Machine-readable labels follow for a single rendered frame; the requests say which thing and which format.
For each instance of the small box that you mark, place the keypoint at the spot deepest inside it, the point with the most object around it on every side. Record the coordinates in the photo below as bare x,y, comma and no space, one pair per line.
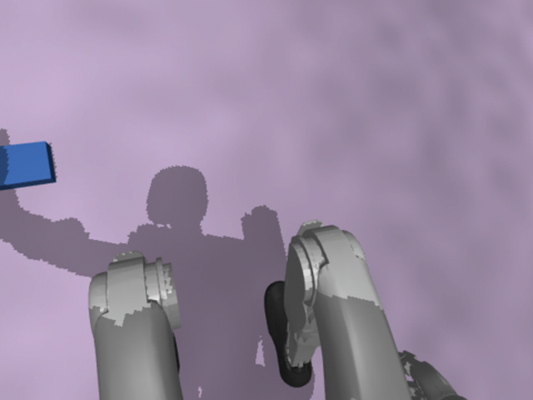
25,165

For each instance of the right robot hand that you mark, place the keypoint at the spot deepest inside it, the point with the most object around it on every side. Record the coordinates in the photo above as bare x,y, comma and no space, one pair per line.
428,383

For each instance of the right robot foot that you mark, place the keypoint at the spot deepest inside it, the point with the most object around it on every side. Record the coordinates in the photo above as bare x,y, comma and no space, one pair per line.
277,325

